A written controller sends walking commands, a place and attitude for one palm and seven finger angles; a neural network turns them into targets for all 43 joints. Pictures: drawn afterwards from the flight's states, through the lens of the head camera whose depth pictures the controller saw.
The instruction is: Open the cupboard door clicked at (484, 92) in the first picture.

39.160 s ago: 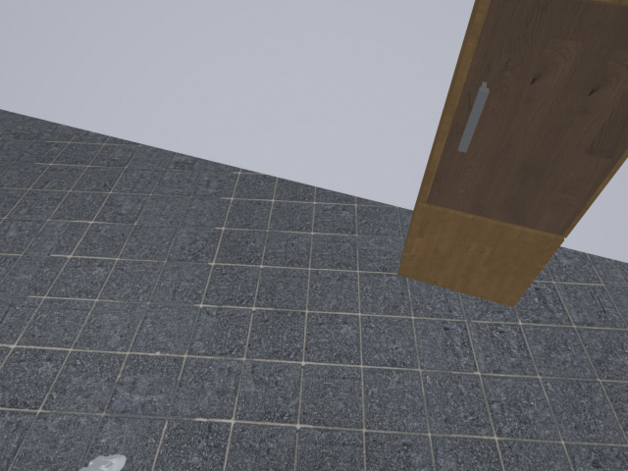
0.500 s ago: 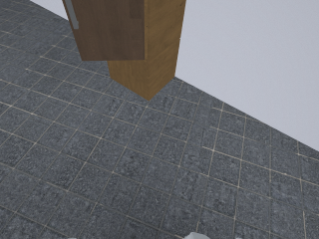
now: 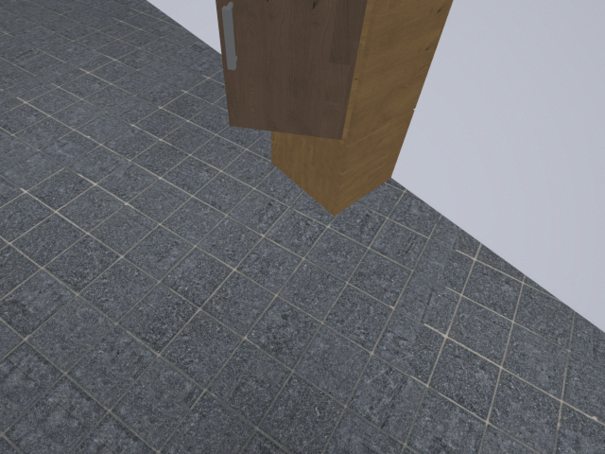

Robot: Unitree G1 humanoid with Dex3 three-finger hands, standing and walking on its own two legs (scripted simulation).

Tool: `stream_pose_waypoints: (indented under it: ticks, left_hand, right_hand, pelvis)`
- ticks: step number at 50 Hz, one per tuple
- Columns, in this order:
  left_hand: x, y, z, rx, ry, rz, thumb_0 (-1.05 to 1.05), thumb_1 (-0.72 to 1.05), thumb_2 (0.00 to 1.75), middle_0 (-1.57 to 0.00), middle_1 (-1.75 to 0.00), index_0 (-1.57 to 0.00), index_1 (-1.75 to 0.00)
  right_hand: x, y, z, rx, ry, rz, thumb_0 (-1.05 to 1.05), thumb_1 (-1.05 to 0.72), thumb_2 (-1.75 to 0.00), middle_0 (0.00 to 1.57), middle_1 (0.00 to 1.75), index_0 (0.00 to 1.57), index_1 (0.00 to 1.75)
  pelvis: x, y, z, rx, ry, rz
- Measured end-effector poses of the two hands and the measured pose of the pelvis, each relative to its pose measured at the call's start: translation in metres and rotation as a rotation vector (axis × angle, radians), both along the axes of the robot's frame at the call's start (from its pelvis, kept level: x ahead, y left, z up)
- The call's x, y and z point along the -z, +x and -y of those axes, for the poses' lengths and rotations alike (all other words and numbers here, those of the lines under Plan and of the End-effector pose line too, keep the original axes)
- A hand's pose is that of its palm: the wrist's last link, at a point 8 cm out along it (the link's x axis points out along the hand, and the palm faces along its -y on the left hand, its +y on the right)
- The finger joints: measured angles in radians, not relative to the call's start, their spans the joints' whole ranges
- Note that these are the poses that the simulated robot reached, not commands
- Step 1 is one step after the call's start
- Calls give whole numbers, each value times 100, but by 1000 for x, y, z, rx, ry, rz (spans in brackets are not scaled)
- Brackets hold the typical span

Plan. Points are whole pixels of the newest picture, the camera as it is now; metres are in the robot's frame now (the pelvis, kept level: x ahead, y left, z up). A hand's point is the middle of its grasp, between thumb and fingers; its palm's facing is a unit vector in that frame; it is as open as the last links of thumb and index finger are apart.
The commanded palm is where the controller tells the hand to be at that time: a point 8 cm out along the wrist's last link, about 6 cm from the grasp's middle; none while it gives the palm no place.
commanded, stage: take the last steps up to it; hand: left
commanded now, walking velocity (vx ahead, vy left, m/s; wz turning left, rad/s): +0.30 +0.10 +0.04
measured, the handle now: (231, 36) +1.12 +0.32 -0.02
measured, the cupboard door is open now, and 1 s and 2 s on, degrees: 42 42 42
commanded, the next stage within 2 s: come to a stop and stand still in 1.34 s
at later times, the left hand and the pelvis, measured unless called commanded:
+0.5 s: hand (211, 348) +0.29 +0.18 -0.16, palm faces -0.03 -0.98 -0.20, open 7.3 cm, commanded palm none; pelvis +0.15 +0.01 -0.01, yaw +0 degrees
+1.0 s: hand (172, 349) +0.29 +0.25 -0.18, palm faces +0.08 -0.98 -0.16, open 7.3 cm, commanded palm none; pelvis +0.33 +0.07 +0.00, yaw +0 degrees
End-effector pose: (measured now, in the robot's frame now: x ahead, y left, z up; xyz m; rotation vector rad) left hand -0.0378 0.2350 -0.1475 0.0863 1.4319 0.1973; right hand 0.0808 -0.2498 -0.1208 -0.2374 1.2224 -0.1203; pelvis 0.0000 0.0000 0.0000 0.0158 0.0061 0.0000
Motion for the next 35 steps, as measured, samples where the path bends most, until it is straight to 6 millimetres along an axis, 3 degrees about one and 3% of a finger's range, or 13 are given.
stream_pose_waypoints:
  ticks: [3, 6, 14, 20, 24, 28, 30, 35]
  left_hand:
    - [10, -5, -20, -11, 0, -73, 1, 91, 90, -21, -30, -20, -30]
    - [6, 19, -34, 7, 11, -70, 1, 91, 90, -20, -30, -20, -30]
    - [-15, 148, -39, 73, 23, 158, 1, 92, 90, -20, -30, -20, -30]
    - [-22, 254, -16, 164, 24, 282, 1, 91, 90, -20, -30, -20, -30]
    - [-17, 310, 1, 193, 34, 372, 1, 91, 90, -20, -30, -20, -30]
    - [-19, 318, 10, 151, 27, 358, 0, 91, 90, -20, -30, -20, -30]
    - [-19, 311, 12, 121, 20, 312, 0, 91, 90, -20, -30, -20, -30]
    - [-22, 298, -12, 49, 50, 222, -2, 96, 90, -21, -30, -20, -30]
  right_hand:
    - [3, 23, -17, -16, -18, 67, 1, -91, -90, 20, 30, 19, 30]
    - [2, 23, -33, 0, -10, 67, 0, -91, -90, 20, 30, 19, 30]
    - [9, -16, -55, 74, 40, -125, 0, -92, -90, 20, 30, 20, 30]
    - [21, -39, -58, 159, 88, -273, 0, -91, -90, 20, 30, 20, 30]
    - [36, -37, -51, 194, 111, -358, 0, -91, -90, 20, 30, 20, 30]
    - [33, 6, -39, 180, 99, -352, 1, -91, -90, 20, 30, 20, 30]
    - [27, 40, -33, 164, 87, -302, 1, -91, -90, 20, 30, 20, 30]
    - [13, 136, -32, 99, 73, -150, 1, -91, -90, 19, 30, 19, 30]
  pelvis:
    - [9, 12, -15, 1, -6, 4]
    - [5, 25, -22, 4, -8, 5]
    - [-7, 70, -31, -3, -4, 13]
    - [-1, 113, -21, 12, 14, 22]
    - [15, 146, -7, 5, 15, 32]
    - [8, 169, -3, -17, -9, 36]
    - [1, 182, -3, -20, -12, 25]
    - [-9, 217, -8, -27, -10, 4]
